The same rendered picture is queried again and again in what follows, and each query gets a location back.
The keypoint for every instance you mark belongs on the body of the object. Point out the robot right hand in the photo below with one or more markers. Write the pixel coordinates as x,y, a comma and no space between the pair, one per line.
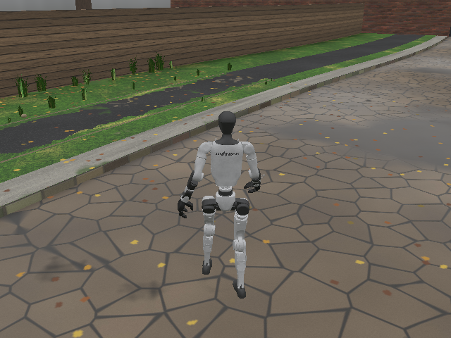
250,184

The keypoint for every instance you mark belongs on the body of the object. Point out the humanoid robot head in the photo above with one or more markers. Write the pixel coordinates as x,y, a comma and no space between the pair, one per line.
226,122

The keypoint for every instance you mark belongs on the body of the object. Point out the robot left hand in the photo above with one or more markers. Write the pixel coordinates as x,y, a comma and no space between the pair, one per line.
181,207

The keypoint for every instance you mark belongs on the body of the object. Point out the robot right forearm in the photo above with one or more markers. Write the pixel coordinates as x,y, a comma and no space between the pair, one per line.
257,181

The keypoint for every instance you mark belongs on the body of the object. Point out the robot left forearm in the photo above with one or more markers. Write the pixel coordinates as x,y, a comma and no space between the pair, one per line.
191,184

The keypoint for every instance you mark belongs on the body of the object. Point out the robot torso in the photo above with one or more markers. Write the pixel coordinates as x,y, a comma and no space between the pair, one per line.
226,165

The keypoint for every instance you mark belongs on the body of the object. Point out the left robot upper arm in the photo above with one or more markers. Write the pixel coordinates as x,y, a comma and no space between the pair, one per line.
200,161

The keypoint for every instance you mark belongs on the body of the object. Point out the right robot upper arm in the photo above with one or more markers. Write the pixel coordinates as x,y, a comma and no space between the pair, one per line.
251,159

